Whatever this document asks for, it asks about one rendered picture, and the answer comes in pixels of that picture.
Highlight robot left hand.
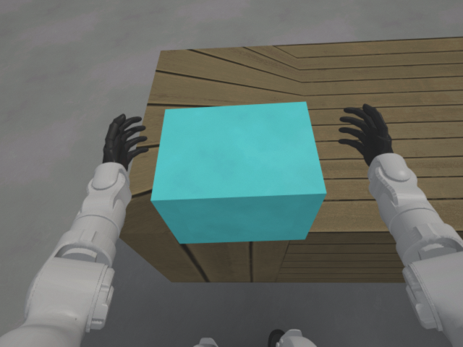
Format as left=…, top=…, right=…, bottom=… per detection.
left=103, top=114, right=149, bottom=171

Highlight pedestal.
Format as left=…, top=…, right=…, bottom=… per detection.
left=119, top=36, right=463, bottom=283

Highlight robot right shin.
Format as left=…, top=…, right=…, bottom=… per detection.
left=280, top=330, right=302, bottom=339

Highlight robot right foot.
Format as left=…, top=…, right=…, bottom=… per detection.
left=268, top=330, right=285, bottom=347

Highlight carton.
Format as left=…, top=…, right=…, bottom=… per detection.
left=150, top=102, right=327, bottom=244

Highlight robot left forearm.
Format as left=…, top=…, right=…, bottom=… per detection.
left=24, top=162, right=132, bottom=321

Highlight robot right hand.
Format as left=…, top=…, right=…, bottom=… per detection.
left=338, top=104, right=394, bottom=167

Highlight robot right forearm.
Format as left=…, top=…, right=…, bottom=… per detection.
left=368, top=153, right=463, bottom=267

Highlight robot right upper arm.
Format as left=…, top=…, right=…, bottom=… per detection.
left=402, top=251, right=463, bottom=347

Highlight robot left upper arm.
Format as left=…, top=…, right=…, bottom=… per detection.
left=0, top=257, right=115, bottom=347

